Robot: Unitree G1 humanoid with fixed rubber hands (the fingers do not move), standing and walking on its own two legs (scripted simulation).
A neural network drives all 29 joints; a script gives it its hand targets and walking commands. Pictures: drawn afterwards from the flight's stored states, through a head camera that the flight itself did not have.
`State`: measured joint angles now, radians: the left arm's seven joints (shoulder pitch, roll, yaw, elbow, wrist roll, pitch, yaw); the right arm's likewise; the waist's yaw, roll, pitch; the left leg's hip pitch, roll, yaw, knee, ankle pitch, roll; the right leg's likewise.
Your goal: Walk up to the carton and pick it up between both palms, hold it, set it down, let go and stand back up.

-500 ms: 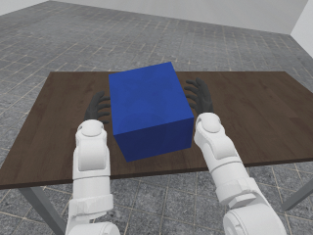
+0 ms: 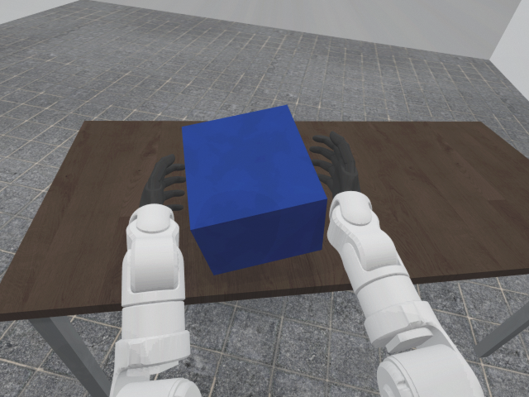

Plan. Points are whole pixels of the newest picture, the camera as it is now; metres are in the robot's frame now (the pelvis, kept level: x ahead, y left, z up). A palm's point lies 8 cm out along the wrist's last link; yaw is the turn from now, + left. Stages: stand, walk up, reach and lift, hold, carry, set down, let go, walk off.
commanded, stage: hold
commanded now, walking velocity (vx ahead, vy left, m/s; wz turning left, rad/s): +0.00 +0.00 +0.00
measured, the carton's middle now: (251, 187) +0.43 +0.00 +0.12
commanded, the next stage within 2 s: set down in 1.20 s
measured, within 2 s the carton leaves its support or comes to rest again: neither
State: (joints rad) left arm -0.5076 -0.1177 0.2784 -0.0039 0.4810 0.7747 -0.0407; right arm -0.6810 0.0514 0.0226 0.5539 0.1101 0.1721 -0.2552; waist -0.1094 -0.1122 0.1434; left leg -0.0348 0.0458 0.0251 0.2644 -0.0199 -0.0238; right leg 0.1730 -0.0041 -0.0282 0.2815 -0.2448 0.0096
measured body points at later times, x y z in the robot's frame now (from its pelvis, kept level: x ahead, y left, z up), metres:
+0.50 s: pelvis +0.00 +0.00 +0.00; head -0.02 +0.04 +0.45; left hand +0.37 +0.14 +0.15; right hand +0.38 -0.12 +0.18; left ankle +0.10 +0.14 -0.74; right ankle -0.04 -0.12 -0.74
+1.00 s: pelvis +0.00 +0.00 +0.00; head -0.03 +0.04 +0.45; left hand +0.37 +0.14 +0.15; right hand +0.38 -0.12 +0.19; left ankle +0.10 +0.14 -0.74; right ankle -0.04 -0.12 -0.74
